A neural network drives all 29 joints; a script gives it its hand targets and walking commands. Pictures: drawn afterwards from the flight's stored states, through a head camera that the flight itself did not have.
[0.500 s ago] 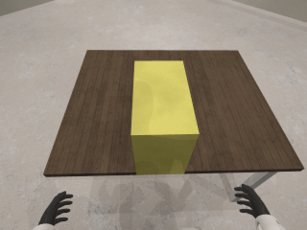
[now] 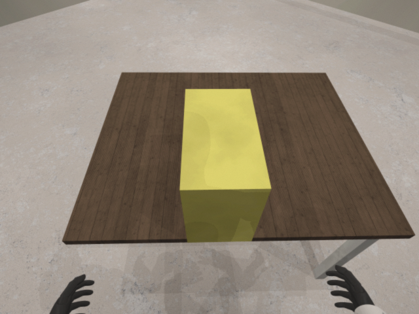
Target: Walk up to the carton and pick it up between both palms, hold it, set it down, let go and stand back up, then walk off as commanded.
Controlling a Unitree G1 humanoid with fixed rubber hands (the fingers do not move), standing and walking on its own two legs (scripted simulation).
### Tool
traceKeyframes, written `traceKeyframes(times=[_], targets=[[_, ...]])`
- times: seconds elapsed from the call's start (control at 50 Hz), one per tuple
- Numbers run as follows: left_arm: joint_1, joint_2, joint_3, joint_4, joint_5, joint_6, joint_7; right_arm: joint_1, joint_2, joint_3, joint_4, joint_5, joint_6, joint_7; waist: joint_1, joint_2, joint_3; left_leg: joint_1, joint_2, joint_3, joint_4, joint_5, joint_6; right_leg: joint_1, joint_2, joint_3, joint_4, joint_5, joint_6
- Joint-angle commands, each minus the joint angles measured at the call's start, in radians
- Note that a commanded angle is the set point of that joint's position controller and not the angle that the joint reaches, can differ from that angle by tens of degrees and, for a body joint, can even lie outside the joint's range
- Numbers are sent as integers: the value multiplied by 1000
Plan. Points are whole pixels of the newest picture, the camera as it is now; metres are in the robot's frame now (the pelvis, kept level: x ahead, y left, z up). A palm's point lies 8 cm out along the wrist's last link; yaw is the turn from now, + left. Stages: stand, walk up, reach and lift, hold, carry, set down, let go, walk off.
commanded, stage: walk up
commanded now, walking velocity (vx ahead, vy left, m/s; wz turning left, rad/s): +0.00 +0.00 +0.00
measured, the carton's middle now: (218, 165) +0.47 -0.02 -0.06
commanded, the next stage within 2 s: reach and lift in 0.62 s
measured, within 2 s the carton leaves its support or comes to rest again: neither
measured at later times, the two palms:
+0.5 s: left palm out of the picture +0.10 +0.30 -0.11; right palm out of the picture +0.10 -0.30 -0.08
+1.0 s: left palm (98, 280) +0.20 +0.23 -0.08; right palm (360, 292) +0.16 -0.28 -0.07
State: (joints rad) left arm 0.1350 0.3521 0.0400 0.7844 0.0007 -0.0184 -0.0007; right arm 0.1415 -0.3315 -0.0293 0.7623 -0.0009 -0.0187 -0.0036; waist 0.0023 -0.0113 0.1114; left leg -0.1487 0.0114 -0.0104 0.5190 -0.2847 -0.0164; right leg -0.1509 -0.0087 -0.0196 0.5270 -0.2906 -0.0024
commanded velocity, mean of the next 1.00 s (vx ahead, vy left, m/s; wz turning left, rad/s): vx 0.00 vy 0.00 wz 0.00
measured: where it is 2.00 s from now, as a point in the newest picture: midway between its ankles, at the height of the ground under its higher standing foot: outside the picture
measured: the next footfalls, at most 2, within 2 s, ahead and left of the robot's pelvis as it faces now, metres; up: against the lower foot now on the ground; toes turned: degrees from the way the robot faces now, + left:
none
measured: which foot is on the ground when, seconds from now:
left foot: down 0.00-1.00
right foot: down 0.00-1.00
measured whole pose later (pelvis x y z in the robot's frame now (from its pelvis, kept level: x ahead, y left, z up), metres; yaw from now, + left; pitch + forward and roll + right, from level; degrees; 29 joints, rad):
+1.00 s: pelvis +0.02 +0.01 +0.00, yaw -1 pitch -7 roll -1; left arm 0.13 0.18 0.05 0.45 0.10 0.39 0.03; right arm 0.12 -0.30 -0.11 0.83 0.01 -0.18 0.06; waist -0.02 -0.02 0.11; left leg -0.09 0.03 0.01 0.55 -0.35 -0.01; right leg -0.07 0.00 -0.02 0.50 -0.31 0.01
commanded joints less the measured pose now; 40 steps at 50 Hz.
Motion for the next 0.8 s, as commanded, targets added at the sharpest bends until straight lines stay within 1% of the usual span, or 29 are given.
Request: traceKeyframes(times=[0.0,0.02,0.06,0.12,0.14,0.16,0.2,0.22,0.24,0.28,0.36,0.38,0.42,0.5,0.58,0.6,0.62,0.64,0.66,0.7,0.74,0.76,0.78], targets=[[-40,171,43,-50,-1,-16,5,-46,-180,-42,-48,2,-16,-6,1,4,-101,14,95,-73,-107,232,46,10,-106,90,-132,218,-27],[-41,172,42,-43,-2,-16,5,-44,-185,-41,-41,2,-17,-7,-1,11,-108,23,94,-74,-113,227,43,7,-108,93,-137,201,-28],[-38,173,40,-27,-2,-16,6,-37,-194,-42,-25,3,-16,-5,0,16,-100,18,94,-73,-123,230,43,17,-107,93,-146,205,-26],[-42,174,38,-9,-3,-17,8,-44,-188,-39,-3,3,-16,-8,2,3,-86,21,98,-74,-139,229,41,11,-112,95,-160,205,-24],[-9,182,46,11,-3,-5,0,-7,-234,-38,10,-2,-25,-15,0,-11,-105,20,94,-70,-112,161,70,14,-108,105,-162,156,-36],[-17,188,48,18,0,-1,-2,-4,-230,-36,17,-5,-27,-17,-5,-22,-93,12,94,-74,-119,134,73,5,-109,105,-171,132,-42],[-22,182,47,28,1,0,-5,-6,-224,-34,28,-5,-29,-19,-2,-27,-92,8,97,-79,-134,111,76,-2,-110,111,-178,110,-45],[-26,179,46,31,1,1,-7,-5,-226,-33,32,-6,-30,-20,-5,-14,-75,4,94,-79,-137,101,75,-17,-109,114,-181,102,-44],[-22,183,47,35,1,1,-8,-8,-228,-32,36,-5,-30,-21,-1,-6,-66,-7,97,-84,-141,102,75,-17,-106,108,-183,94,-44],[-16,181,47,48,1,2,-9,-3,-232,-31,43,-4,-32,-23,2,1,-70,-15,102,-92,-141,127,76,2,-107,108,-182,119,-42],[-14,187,47,67,2,1,-8,6,-234,-28,60,-3,-33,-25,-3,10,-82,-1,103,-81,-139,175,74,14,-111,105,-178,167,-41],[-11,187,46,70,2,1,-7,8,-237,-29,62,-3,-33,-26,-3,21,-75,-6,104,-81,-141,183,74,15,-111,106,-177,171,-41],[-6,185,45,81,1,2,-6,10,-237,-28,70,-2,-32,-27,-2,16,-80,0,109,-87,-139,203,77,25,-111,103,-177,187,-38],[0,188,46,94,1,4,-2,15,-243,-27,80,-2,-32,-30,0,27,-87,2,114,-87,-141,240,75,46,-112,97,-172,220,-37],[1,189,44,106,2,6,0,21,-241,-26,91,0,-31,-32,-2,21,-90,11,118,-86,-145,264,75,49,-111,91,-173,229,-35],[3,188,43,112,1,6,1,16,-242,-26,92,0,-30,-32,-2,29,-90,10,120,-85,-143,268,74,51,-112,90,-175,233,-33],[-449,193,0,-285,-48,137,25,-291,-40,-158,42,-126,-210,7,-72,0,-119,-75,14,87,-30,48,-58,-89,-3,-75,-86,-8,1],[-371,174,1,-302,-44,232,48,-247,-104,-175,51,-113,-193,39,-70,16,-80,-107,17,85,-18,-18,-62,-104,7,-82,-75,-61,-19],[-340,162,-12,-317,-45,281,53,-233,-123,-185,63,-112,-177,53,-67,-2,-71,-94,19,88,-2,-37,-59,-116,4,-79,-68,-69,-24],[-255,144,-14,-351,-15,353,41,-173,-144,-186,54,-77,-167,61,-51,6,-124,-11,26,80,28,54,-58,-125,4,-81,-38,43,-26],[-161,107,1,-378,27,402,31,-118,-170,-166,55,-26,-160,62,-35,47,-206,71,21,65,49,203,-67,-73,8,-90,-20,210,-28],[-110,82,13,-378,45,423,31,-101,-181,-157,81,-9,-156,64,-34,70,-227,93,21,52,57,261,-72,-50,12,-98,-19,251,-36],[-71,58,26,-392,64,433,32,-80,-190,-150,83,5,-156,66,-28,81,-242,124,18,44,55,317,-77,-28,17,-98,-31,285,-38]])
